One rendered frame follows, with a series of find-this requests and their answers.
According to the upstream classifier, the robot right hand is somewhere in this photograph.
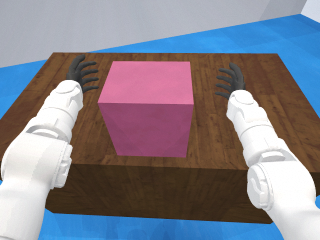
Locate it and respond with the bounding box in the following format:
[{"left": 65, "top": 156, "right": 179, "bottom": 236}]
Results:
[{"left": 215, "top": 62, "right": 246, "bottom": 100}]

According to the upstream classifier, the pedestal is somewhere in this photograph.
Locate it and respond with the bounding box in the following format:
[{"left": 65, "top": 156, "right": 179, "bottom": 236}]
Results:
[{"left": 0, "top": 52, "right": 320, "bottom": 224}]

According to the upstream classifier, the left robot forearm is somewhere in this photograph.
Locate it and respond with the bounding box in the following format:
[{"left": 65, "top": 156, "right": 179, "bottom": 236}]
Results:
[{"left": 1, "top": 80, "right": 83, "bottom": 181}]

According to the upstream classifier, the carton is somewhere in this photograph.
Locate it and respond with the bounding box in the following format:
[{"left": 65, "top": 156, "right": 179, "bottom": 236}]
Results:
[{"left": 97, "top": 61, "right": 194, "bottom": 158}]

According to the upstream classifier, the right robot forearm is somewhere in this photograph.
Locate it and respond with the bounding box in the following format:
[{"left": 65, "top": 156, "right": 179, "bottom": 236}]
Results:
[{"left": 226, "top": 90, "right": 316, "bottom": 201}]

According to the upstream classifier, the right robot upper arm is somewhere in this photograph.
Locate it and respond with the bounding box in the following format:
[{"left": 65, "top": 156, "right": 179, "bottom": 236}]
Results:
[{"left": 247, "top": 160, "right": 320, "bottom": 240}]

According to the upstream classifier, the robot left hand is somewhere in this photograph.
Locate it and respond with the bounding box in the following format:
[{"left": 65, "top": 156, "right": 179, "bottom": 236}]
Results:
[{"left": 66, "top": 54, "right": 99, "bottom": 94}]

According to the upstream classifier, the left robot upper arm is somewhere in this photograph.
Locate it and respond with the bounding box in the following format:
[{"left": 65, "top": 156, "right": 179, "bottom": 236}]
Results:
[{"left": 0, "top": 132, "right": 73, "bottom": 240}]

